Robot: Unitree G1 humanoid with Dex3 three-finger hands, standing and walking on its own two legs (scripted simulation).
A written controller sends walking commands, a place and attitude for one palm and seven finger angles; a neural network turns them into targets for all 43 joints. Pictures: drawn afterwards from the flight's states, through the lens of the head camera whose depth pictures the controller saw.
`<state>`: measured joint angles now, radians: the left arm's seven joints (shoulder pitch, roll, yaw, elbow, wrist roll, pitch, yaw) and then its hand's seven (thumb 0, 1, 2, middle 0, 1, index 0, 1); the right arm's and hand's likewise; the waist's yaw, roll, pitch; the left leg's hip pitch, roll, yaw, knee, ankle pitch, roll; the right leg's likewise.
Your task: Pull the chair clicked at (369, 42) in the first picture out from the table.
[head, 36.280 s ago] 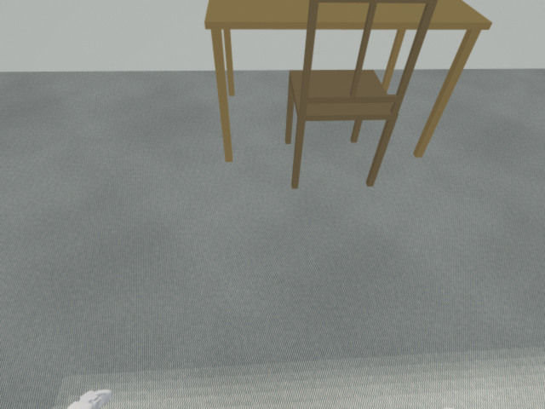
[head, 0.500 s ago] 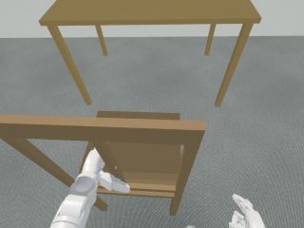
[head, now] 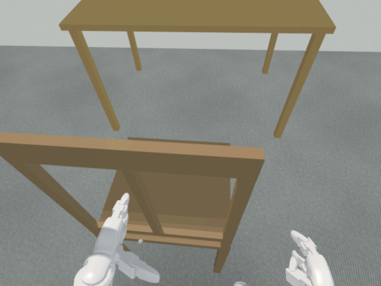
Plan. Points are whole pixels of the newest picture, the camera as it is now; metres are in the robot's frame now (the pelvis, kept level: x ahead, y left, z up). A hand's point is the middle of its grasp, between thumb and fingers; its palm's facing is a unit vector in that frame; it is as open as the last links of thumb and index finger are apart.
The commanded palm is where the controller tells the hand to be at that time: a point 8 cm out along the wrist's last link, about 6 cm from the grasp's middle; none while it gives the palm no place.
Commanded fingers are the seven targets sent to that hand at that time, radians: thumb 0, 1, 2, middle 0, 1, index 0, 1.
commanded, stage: draw the fingers out of the gap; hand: left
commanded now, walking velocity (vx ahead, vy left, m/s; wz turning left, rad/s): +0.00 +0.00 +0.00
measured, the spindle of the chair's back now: (146, 205) +0.30 +0.12 -0.04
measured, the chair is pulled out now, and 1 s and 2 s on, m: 0.60 0.60 0.60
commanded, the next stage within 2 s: draw the hand back to the body in 0.32 s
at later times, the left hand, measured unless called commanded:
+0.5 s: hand (134, 272) +0.16 +0.12 -0.01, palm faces +0.01 -1.00 -0.07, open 17.5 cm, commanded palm +0.14 +0.17 +0.01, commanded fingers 0.00 -0.55 0.20 0.00 0.00 0.00 0.00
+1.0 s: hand (85, 242) +0.18 +0.18 +0.09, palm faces +0.12 -0.97 -0.21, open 17.2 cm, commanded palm +0.14 +0.23 +0.10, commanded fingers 0.00 -0.22 0.36 -0.05 -0.07 -0.05 -0.07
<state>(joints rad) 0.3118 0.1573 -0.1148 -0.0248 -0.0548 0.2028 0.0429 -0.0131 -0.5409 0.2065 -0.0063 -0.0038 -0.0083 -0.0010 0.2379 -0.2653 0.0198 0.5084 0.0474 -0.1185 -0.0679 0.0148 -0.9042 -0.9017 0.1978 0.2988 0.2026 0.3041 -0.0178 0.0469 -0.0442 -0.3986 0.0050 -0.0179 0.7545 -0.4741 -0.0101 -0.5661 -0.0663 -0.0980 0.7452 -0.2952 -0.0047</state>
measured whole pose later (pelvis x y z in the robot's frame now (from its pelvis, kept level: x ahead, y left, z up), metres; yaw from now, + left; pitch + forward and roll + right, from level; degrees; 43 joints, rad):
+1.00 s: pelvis +0.00 +0.00 -0.01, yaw +0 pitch +7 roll -1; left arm 0.64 0.26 0.12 -0.45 -0.18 -0.16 -0.03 -0.02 -0.48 0.24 -0.02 -0.02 -0.02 -0.01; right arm 0.23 -0.22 -0.02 0.52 0.08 -0.17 -0.09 0.02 -0.90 -0.90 0.20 0.30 0.20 0.30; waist 0.03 0.06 -0.06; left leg -0.47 0.02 -0.03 0.89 -0.55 -0.02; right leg -0.62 -0.06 -0.11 0.85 -0.35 -0.01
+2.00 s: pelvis +0.02 +0.01 +0.03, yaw -1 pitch -3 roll -1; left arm 0.54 0.33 0.32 -0.48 -0.06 -0.09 0.15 0.01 0.88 0.90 -0.21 -0.30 -0.21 -0.30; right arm 0.19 -0.24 -0.02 0.66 0.03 -0.11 -0.06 0.02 -0.90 -0.90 0.20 0.30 0.20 0.30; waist 0.07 0.09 0.05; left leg -0.03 0.01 0.00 0.43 -0.36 0.01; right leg -0.20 -0.04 -0.09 0.43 -0.18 0.01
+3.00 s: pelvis -0.06 -0.01 +0.01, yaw +0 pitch +0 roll +1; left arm 0.58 0.40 0.44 -0.57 -0.06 -0.15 0.17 0.01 0.89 0.90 -0.21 -0.30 -0.22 -0.30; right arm 0.19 -0.22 -0.03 0.58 0.04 -0.06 -0.08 0.01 -0.90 -0.90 0.20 0.30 0.20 0.30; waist 0.03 0.04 0.07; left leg -0.33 0.00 -0.01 0.69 -0.40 -0.01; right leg -0.47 -0.05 -0.09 0.62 -0.15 -0.03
